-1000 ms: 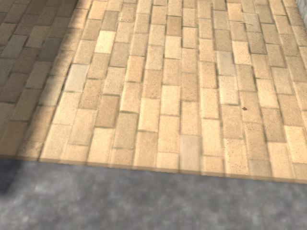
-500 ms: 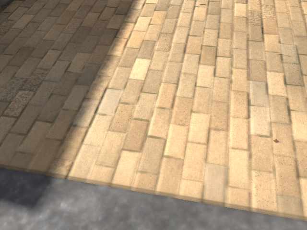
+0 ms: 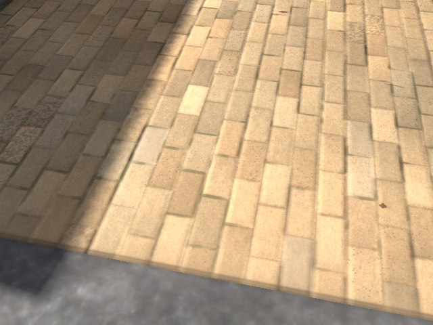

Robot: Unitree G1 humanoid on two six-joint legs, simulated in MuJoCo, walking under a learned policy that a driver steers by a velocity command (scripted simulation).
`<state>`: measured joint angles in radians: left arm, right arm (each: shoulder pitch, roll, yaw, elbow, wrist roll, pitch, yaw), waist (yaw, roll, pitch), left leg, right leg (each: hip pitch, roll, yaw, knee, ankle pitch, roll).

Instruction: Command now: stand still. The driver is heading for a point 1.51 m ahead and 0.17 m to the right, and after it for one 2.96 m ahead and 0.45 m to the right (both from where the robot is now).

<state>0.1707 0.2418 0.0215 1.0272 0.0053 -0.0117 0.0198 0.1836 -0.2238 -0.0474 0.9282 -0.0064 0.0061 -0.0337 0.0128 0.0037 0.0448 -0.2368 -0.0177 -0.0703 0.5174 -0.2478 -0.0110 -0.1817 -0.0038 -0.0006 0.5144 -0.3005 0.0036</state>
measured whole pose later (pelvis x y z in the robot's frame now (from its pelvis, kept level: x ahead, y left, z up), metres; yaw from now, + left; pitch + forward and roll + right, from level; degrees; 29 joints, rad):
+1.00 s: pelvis +0.09 +0.04 +0.01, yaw +0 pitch +1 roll -1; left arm 0.19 0.26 0.05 0.99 -0.02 -0.06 0.02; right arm 0.36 -0.18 -0.01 1.10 -0.01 -0.08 -0.01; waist -0.02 -0.03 0.01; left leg -0.10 -0.03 0.04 0.35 -0.27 0.05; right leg -0.49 -0.04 -0.01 0.97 -0.32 -0.01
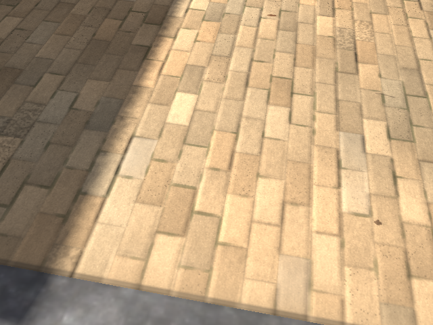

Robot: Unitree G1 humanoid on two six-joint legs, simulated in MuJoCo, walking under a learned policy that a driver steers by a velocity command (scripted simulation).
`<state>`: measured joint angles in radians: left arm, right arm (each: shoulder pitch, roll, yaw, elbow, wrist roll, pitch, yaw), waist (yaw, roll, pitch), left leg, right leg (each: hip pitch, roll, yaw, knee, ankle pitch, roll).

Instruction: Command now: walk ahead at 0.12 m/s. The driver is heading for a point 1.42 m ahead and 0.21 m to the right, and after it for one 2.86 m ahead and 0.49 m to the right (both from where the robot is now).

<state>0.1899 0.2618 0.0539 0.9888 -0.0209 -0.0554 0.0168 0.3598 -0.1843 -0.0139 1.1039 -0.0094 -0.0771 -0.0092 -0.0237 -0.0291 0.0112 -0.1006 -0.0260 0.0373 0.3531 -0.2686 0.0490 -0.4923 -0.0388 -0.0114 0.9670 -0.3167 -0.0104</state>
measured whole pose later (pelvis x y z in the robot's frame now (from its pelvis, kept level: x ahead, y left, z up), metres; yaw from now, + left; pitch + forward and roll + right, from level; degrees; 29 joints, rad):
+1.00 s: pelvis +0.04 -0.02 -0.01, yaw +0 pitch -1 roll +0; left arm 0.12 0.19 0.05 1.09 -0.01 0.02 0.04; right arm 0.40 -0.15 -0.01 1.13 -0.01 -0.02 -0.05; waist 0.00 0.00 0.04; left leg -0.06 0.00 0.04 0.49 -0.41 0.01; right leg -0.35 0.02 -0.03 0.52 -0.15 -0.04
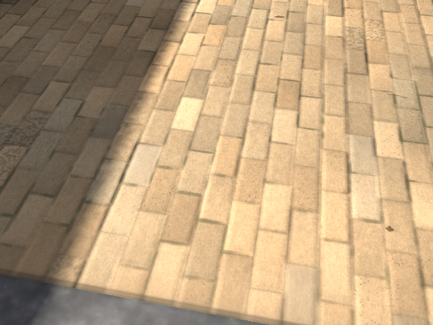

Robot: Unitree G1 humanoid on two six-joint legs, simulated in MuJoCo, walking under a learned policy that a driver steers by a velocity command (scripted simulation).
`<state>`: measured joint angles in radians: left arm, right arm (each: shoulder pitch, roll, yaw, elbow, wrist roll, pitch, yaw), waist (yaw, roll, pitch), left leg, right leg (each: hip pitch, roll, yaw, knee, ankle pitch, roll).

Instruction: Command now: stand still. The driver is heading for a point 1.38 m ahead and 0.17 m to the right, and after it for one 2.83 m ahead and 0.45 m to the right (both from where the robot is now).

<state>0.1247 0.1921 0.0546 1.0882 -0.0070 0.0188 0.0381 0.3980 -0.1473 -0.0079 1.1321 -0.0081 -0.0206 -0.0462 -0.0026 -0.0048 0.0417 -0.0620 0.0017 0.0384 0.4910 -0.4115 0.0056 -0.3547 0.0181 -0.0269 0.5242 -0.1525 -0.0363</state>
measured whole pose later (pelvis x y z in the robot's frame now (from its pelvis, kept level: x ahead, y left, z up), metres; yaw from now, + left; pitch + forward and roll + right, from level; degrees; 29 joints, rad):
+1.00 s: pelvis +0.30 +0.00 -0.01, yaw +0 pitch +2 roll -1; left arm 0.44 0.23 0.04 1.09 -0.01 -0.07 0.02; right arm -0.01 -0.21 -0.05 0.83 0.02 -0.10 0.04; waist 0.07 0.02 0.04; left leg -0.58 0.05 0.04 0.53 0.01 0.07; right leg 0.15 0.00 -0.07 0.25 -0.43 0.01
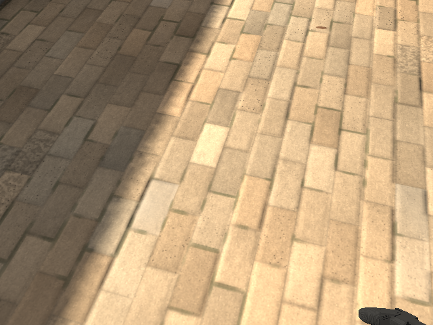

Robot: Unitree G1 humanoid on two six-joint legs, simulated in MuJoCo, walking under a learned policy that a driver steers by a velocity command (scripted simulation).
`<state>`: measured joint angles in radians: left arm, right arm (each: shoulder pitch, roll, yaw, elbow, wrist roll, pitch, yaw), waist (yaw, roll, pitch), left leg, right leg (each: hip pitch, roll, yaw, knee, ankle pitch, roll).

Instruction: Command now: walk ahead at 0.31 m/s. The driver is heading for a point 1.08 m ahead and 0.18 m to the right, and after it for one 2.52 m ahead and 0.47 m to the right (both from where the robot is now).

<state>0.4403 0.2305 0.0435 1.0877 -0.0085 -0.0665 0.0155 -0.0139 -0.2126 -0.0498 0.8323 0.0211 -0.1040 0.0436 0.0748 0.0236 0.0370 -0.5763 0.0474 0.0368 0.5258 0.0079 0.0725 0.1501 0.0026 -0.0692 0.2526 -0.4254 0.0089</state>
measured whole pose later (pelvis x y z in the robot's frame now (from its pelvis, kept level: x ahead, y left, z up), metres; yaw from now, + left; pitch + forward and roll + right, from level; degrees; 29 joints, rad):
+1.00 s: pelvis +0.22 +0.00 +0.01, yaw -1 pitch +0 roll +0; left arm 0.22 0.20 0.05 1.07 -0.03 -0.07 0.01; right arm 0.32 -0.23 -0.06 1.08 0.03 -0.07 -0.02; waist -0.01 0.03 0.00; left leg -0.18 0.02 0.06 0.56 -0.38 0.02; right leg -0.32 -0.01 -0.05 0.74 -0.46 -0.09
